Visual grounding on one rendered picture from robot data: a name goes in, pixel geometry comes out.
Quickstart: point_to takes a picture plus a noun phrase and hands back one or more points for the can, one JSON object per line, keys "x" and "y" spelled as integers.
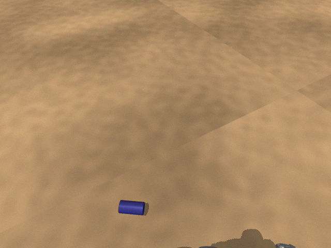
{"x": 131, "y": 207}

